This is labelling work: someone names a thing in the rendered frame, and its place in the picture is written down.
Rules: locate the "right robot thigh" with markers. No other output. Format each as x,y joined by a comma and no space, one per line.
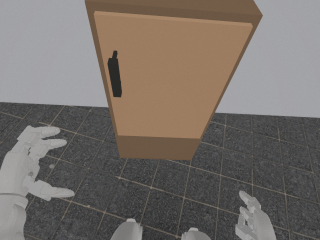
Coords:
194,235

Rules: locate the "handle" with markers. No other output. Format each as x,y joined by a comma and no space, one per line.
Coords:
114,73

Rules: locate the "right robot shin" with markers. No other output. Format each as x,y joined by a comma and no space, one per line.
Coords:
193,229

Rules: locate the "right robot hand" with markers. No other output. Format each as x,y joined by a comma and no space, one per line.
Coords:
259,224

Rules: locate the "cupboard door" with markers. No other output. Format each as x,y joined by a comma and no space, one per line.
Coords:
172,70

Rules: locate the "left robot forearm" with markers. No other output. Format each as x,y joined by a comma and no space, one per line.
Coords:
12,216

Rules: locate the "left robot hand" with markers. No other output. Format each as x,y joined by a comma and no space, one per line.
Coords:
17,164

